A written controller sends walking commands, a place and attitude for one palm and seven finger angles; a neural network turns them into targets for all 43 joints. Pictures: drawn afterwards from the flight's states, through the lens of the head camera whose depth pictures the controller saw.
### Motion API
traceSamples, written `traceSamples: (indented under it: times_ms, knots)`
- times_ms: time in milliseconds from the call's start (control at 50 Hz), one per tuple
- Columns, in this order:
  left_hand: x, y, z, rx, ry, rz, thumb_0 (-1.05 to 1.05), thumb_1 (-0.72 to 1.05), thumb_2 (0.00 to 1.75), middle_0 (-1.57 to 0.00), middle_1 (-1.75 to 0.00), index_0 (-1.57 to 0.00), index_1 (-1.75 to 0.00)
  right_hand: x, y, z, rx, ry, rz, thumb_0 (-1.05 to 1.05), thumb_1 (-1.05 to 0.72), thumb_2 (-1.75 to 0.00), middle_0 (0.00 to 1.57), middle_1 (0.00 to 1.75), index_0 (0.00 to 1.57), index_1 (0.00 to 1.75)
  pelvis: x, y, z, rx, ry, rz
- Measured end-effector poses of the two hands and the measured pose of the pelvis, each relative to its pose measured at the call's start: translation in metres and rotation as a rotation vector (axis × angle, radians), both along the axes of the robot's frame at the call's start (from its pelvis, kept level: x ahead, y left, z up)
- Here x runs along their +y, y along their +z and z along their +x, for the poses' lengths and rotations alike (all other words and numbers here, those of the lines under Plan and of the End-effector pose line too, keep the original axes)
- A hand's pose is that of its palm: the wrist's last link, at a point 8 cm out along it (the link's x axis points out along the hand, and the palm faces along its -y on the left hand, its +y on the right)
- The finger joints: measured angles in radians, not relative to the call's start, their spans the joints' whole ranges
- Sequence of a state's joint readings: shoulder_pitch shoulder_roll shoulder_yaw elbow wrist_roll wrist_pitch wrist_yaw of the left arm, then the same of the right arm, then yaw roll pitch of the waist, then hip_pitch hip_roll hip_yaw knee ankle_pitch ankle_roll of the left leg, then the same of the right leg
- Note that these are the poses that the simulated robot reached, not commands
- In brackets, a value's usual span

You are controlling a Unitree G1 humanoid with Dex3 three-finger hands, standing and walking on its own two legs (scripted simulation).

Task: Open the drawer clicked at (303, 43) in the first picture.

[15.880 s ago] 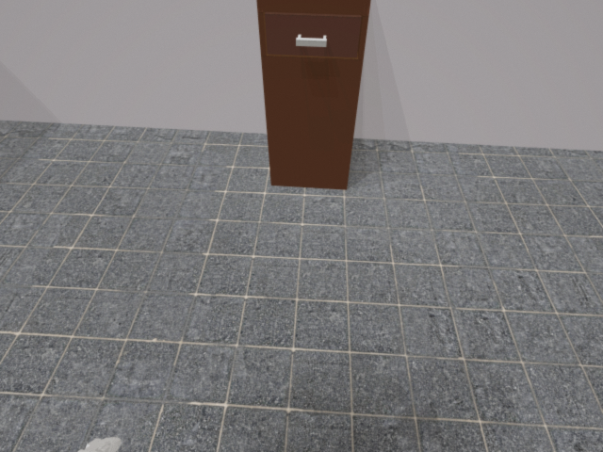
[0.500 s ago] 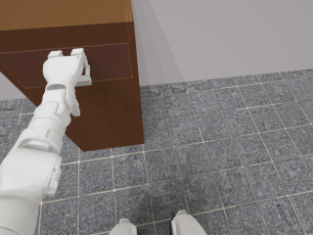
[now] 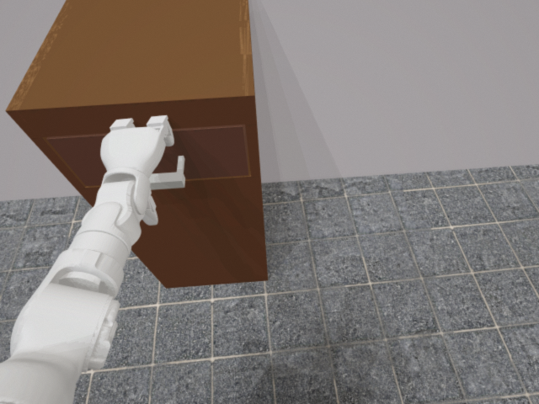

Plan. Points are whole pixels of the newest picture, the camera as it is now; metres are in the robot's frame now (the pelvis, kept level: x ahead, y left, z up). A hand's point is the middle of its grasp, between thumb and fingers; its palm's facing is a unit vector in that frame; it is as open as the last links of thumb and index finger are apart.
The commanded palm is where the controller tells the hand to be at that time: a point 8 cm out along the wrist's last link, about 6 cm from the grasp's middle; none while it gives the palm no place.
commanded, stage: re-aim the fingers above the handle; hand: left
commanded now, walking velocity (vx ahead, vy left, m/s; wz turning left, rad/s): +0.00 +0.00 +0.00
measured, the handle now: (155, 172) +0.52 +0.21 -0.02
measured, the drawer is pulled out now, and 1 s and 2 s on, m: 0.00 0.00 0.00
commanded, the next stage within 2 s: none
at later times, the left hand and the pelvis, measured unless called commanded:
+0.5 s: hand (149, 172) +0.47 +0.19 +0.05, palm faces -0.04 -0.01 -1.00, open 13.9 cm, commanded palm +0.45 +0.19 +0.10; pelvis -0.01 +0.00 +0.00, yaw -1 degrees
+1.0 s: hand (144, 174) +0.46 +0.20 +0.05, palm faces -0.02 -0.01 -1.00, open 13.9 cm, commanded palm +0.45 +0.19 +0.10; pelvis -0.02 +0.01 +0.00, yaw -1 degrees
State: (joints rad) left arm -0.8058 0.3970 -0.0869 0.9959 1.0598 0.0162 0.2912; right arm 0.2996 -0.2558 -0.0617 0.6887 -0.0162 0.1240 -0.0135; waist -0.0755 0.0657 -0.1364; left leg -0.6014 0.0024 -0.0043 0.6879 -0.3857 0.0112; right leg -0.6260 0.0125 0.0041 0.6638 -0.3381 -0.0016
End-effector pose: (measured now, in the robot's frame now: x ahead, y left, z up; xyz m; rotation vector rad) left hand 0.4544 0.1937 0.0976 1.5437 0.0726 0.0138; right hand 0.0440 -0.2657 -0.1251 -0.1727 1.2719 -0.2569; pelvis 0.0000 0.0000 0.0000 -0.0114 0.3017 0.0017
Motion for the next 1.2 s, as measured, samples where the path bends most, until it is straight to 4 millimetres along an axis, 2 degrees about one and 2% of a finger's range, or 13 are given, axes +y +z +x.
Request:
traceSamples:
  times_ms: [100,200,520,660,900,1060,1200]
  knots:
    - [-0.001,0.0,-0.005,0.002,-0.014,0.005,-0.01,-0.49,0.3,-0.32,-1.2,-0.33,-1.2,-0.003,0.001,0.008,-0.02,0.01,-0.002,0.01,-0.91,-0.89,0.2,0.3,0.2,0.3,-0.002,0.0,0.0,-0.007,0.002,0.002]
    - [-0.004,-0.001,-0.008,-0.008,-0.024,0.007,-0.01,-0.49,0.3,-0.32,-1.2,-0.32,-1.2,-0.004,0.0,0.004,-0.015,0.008,-0.004,0.01,-0.91,-0.89,0.2,0.3,0.2,0.3,-0.003,-0.001,-0.003,-0.01,0.002,0.004]
    - [-0.005,0.003,-0.004,0.001,-0.009,0.022,0.0,-0.49,0.3,-0.32,-1.2,-0.32,-1.2,-0.001,-0.001,-0.049,0.058,-0.06,-0.001,0.01,-0.91,-0.89,0.2,0.3,0.2,0.3,-0.002,-0.001,-0.013,-0.012,-0.016,0.006]
    - [-0.005,0.002,-0.007,-0.013,-0.022,0.009,0.0,-0.49,0.3,-0.32,-1.2,-0.32,-1.2,-0.001,0.0,-0.063,0.074,-0.069,-0.008,0.01,-0.91,-0.89,0.2,0.3,0.2,0.3,0.0,-0.001,-0.016,-0.01,-0.022,0.006]
    - [0.004,0.003,-0.012,-0.009,-0.01,0.02,-0.01,-0.49,0.3,-0.32,-1.2,-0.32,-1.2,0.001,0.002,-0.055,0.041,-0.051,-0.017,0.01,-0.91,-0.89,0.2,0.3,0.2,0.3,0.004,-0.001,-0.02,-0.015,-0.014,0.002]
    - [0.002,0.003,-0.008,-0.019,-0.021,0.011,0.0,-0.49,0.3,-0.32,-1.2,-0.32,-1.2,0.004,0.002,-0.046,0.019,-0.039,-0.022,0.01,-0.91,-0.89,0.2,0.3,0.2,0.3,0.006,-0.002,-0.02,-0.007,-0.013,0.001]
    - [0.003,-0.002,-0.003,0.003,-0.007,0.015,0.0,-0.49,0.3,-0.32,-1.2,-0.32,-1.2,0.006,0.001,-0.047,0.031,-0.043,-0.018,0.01,-0.91,-0.89,0.2,0.3,0.21,0.3,0.007,-0.003,-0.018,0.001,-0.015,0.0]
